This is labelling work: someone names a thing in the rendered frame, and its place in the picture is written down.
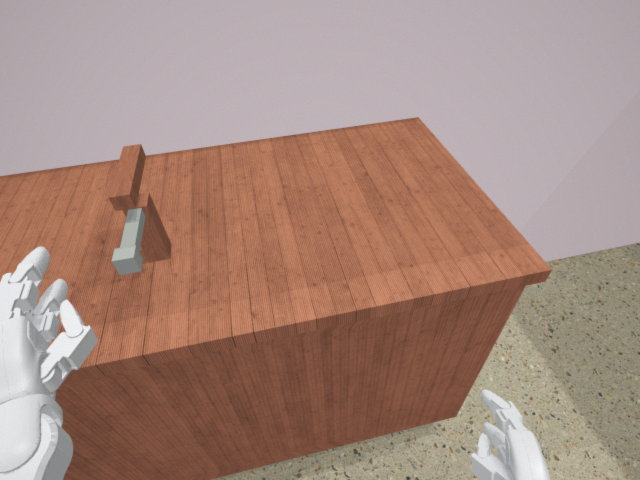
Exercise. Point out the right robot hand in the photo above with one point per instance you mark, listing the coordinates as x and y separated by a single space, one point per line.
519 454

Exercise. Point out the counter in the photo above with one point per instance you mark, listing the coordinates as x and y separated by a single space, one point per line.
297 294

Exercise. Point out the tap lever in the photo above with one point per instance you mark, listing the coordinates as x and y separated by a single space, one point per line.
127 259

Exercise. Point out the robot left forearm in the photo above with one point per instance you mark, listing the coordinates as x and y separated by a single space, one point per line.
33 445

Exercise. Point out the left robot hand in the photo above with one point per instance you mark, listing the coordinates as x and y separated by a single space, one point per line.
26 330

